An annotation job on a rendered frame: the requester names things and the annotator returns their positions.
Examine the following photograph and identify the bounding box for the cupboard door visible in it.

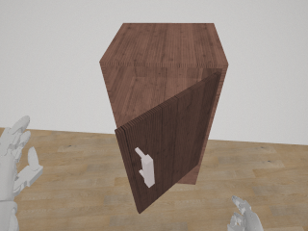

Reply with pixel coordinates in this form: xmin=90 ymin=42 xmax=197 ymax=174
xmin=115 ymin=71 xmax=221 ymax=214

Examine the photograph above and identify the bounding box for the handle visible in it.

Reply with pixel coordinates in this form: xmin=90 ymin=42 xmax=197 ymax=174
xmin=135 ymin=147 xmax=155 ymax=188

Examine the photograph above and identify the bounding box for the right robot hand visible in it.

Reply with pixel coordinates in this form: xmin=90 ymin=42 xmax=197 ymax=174
xmin=227 ymin=195 xmax=264 ymax=231

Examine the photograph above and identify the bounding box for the left robot hand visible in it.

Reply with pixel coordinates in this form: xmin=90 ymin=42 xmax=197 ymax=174
xmin=0 ymin=115 xmax=43 ymax=201

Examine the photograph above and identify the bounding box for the left robot forearm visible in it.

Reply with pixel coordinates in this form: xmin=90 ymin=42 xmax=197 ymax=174
xmin=0 ymin=200 xmax=19 ymax=231

